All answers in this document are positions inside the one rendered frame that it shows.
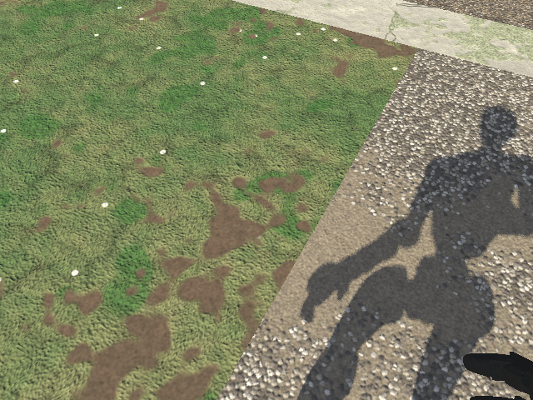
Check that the right robot hand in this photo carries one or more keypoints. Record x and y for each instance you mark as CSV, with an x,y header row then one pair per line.
x,y
515,370

